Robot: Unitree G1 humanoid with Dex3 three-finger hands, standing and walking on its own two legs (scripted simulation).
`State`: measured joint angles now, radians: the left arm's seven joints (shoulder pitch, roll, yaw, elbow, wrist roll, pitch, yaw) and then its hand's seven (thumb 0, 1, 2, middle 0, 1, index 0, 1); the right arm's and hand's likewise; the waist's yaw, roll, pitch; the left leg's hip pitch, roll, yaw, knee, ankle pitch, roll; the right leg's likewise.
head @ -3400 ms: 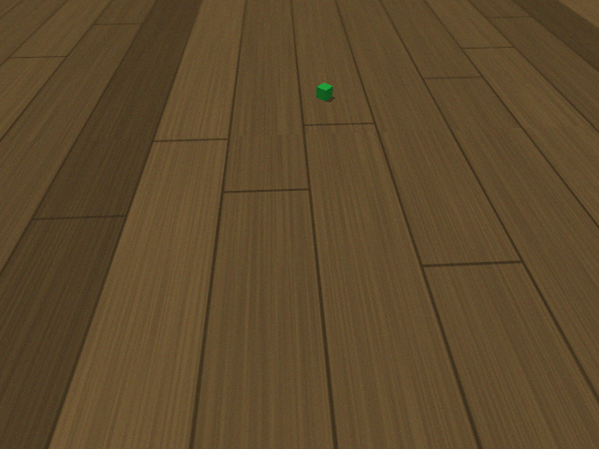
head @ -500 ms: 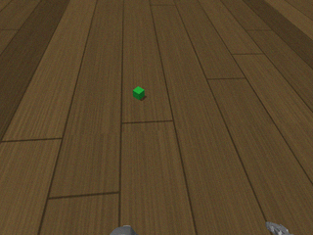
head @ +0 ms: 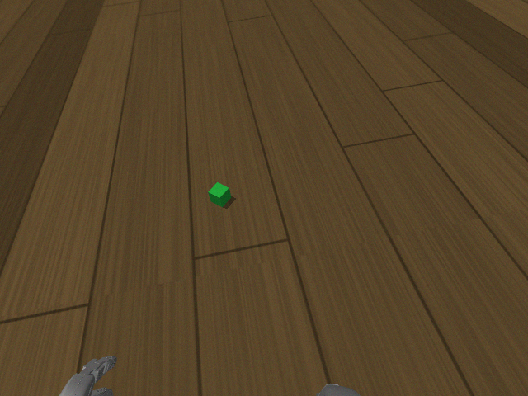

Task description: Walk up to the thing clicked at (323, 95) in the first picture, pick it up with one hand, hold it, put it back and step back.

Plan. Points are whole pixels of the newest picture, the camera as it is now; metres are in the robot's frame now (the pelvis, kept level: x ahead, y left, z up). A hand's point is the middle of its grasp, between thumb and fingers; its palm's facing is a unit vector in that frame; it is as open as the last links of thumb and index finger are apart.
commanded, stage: walk up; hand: left
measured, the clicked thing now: (219, 194) +1.08 +0.30 -0.72
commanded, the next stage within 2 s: none
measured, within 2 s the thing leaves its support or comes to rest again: neither
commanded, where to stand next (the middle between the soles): +0.71 +0.08 m, yaw -1 degrees
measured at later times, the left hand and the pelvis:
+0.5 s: hand (94, 370) +0.19 +0.34 -0.15, palm faces +0.03 -0.93 -0.36, open 7.4 cm; pelvis +0.19 +0.05 +0.00, yaw +2 degrees
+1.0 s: hand (133, 239) +0.45 +0.32 -0.12, palm faces -0.08 -0.91 -0.40, open 7.4 cm; pelvis +0.36 +0.05 +0.00, yaw -1 degrees
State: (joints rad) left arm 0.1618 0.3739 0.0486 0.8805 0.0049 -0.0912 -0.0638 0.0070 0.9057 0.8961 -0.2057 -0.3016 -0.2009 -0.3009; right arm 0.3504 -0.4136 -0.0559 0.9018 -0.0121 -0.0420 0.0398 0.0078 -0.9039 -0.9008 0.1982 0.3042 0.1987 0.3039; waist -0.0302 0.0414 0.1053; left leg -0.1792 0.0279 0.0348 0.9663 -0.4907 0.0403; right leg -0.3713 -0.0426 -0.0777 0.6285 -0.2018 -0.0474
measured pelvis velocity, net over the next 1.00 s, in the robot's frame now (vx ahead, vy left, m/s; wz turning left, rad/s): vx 0.36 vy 0.05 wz -0.02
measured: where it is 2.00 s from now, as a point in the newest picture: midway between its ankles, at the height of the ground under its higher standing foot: (260, 282)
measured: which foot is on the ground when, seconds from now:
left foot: up 0.00-0.42, down 0.44-1.00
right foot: down 0.00-0.48, up 0.50-0.96, down 0.98-1.00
